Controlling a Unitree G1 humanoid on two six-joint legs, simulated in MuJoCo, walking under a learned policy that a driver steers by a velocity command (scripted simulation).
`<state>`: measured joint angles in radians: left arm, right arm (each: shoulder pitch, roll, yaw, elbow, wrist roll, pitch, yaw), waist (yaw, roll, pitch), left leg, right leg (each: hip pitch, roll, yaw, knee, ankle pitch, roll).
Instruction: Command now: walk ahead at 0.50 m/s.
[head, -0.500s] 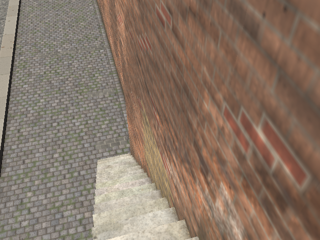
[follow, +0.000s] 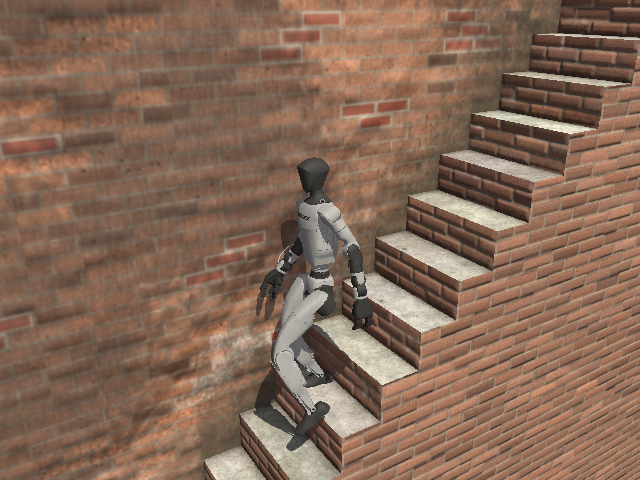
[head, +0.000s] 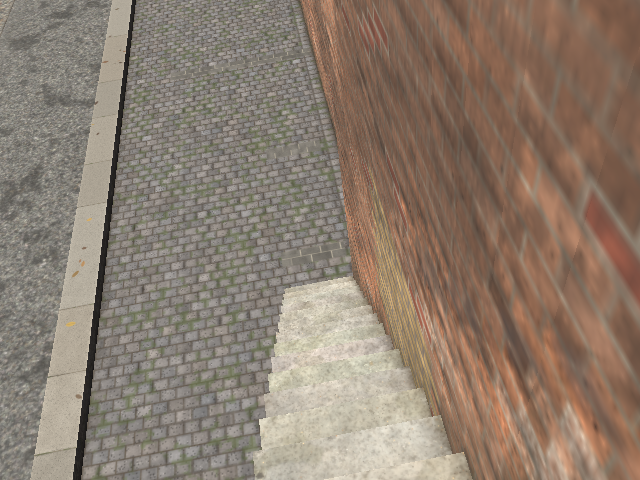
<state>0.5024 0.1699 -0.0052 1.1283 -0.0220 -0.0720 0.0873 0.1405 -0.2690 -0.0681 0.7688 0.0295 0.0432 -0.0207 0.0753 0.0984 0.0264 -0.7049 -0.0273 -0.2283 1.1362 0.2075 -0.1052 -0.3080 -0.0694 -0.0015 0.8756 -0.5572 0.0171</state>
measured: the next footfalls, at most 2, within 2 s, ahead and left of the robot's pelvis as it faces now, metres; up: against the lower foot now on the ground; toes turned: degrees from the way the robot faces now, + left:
left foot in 0.18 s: +0.14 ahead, +0.20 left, -0.22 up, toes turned +1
right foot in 0.66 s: +0.44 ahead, -0.10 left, -0.43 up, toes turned +1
